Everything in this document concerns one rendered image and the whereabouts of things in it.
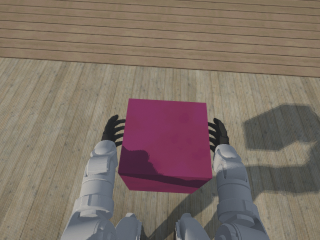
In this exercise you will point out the left robot upper arm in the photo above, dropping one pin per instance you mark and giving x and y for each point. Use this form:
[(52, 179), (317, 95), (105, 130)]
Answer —
[(99, 229)]

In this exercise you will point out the left robot hand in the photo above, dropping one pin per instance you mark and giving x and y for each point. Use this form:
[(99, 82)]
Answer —
[(110, 130)]

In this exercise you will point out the robot left shin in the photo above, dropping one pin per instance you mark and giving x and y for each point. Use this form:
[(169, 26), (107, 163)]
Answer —
[(130, 215)]

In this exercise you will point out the right robot hand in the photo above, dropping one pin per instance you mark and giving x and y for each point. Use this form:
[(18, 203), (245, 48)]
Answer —
[(220, 134)]

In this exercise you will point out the left robot forearm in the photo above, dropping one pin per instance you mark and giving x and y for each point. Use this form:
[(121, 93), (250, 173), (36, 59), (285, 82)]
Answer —
[(96, 196)]

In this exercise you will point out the right robot upper arm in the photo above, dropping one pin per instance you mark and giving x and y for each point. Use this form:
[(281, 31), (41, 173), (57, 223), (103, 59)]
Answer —
[(233, 231)]

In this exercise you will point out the right robot forearm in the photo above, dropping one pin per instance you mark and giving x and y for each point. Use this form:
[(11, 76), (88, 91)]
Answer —
[(234, 192)]

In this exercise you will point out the carton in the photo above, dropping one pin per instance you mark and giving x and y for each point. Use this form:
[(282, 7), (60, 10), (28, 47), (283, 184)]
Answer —
[(165, 146)]

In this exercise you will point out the robot right shin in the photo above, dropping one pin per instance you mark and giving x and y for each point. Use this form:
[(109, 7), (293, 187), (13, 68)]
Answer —
[(186, 215)]

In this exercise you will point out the robot shin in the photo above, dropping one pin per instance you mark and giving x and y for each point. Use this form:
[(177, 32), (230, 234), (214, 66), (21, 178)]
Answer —
[(130, 215), (186, 215)]

